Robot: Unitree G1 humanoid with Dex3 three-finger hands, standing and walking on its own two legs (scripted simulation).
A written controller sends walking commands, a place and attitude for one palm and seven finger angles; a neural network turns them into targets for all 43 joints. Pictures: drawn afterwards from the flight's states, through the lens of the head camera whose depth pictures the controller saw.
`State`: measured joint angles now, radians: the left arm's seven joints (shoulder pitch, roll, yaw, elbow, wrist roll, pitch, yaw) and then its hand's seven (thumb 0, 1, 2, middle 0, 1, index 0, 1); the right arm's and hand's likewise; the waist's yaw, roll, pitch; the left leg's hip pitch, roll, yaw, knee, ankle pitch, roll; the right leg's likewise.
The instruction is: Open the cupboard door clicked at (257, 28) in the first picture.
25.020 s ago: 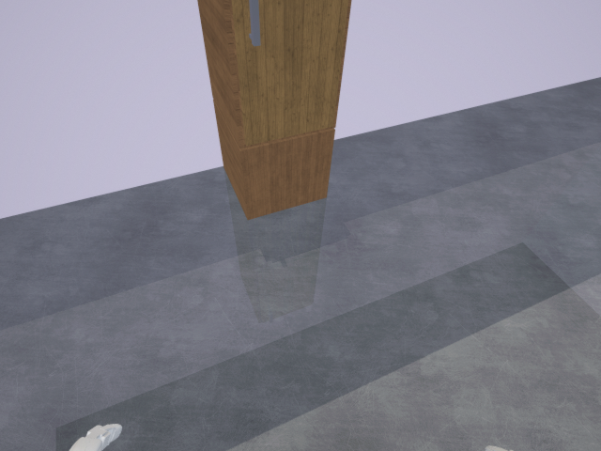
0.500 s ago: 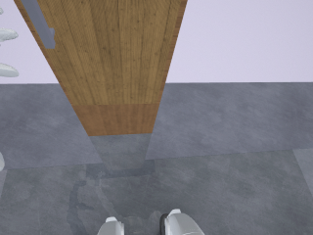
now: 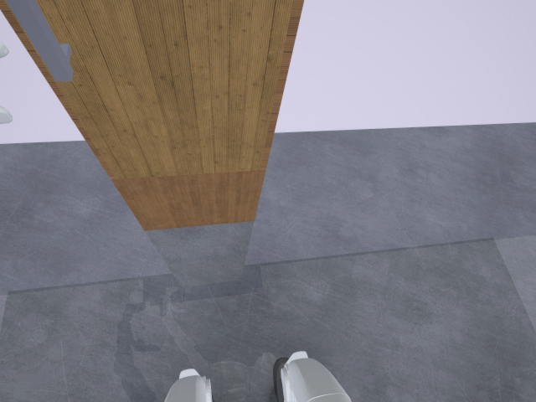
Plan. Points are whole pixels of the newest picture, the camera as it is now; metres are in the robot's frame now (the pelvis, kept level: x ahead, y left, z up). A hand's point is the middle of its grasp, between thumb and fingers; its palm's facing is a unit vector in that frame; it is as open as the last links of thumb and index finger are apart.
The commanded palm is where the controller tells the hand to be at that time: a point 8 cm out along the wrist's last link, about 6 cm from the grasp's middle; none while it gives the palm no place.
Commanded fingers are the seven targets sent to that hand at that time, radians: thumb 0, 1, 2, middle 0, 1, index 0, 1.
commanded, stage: slide the fingers in behind the handle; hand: left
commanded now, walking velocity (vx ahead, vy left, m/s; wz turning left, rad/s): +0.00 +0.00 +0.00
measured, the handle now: (42, 21) +0.59 +0.23 +0.14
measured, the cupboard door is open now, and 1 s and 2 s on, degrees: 0 0 0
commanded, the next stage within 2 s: move the hooked fingers beside the handle in 1.46 s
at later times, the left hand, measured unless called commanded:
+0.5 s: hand out of the picture +0.51 +0.27 +0.14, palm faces +0.01 -1.00 +0.01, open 14.0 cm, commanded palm +0.50 +0.30 +0.13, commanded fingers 0.00 -0.50 0.30 -0.30 -1.20 -0.30 -1.20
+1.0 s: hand (21, 74) +0.51 +0.24 +0.14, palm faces +0.03 -1.00 +0.00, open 14.2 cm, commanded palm +0.49 +0.27 +0.13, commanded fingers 0.00 -0.50 0.30 -0.30 -1.20 -0.30 -1.20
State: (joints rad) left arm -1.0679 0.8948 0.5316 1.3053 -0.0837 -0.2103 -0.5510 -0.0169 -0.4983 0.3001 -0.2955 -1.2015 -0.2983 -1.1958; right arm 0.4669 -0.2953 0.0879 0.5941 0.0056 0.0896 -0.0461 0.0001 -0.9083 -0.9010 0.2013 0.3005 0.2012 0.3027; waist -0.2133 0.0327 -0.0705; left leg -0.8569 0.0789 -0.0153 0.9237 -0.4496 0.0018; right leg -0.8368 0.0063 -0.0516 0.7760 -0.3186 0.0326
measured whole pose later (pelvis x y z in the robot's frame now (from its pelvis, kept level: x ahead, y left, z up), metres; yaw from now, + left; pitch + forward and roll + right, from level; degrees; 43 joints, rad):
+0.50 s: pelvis +0.00 +0.00 +0.00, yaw +1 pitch +20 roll -4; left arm -1.01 0.76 0.48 1.24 -0.11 -0.23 -0.48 -0.02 -0.50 0.30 -0.30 -1.20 -0.30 -1.20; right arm 0.41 -0.29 0.07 0.58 0.00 0.08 -0.03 0.00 -0.91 -0.90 0.20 0.30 0.20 0.30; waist -0.19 0.03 -0.08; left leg -0.80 0.07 -0.02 0.90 -0.45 0.00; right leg -0.78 0.00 -0.06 0.77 -0.33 0.03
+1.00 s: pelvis +0.00 -0.01 +0.01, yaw +1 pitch +18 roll -3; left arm -0.99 0.68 0.43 1.22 -0.12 -0.24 -0.37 -0.02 -0.50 0.30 -0.26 -1.19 -0.26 -1.18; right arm 0.45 -0.28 0.05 0.62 0.00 0.05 -0.03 0.00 -0.91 -0.90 0.20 0.30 0.20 0.30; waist -0.18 0.04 -0.08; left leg -0.76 0.07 -0.02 0.88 -0.43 0.00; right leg -0.75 0.00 -0.05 0.76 -0.32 0.03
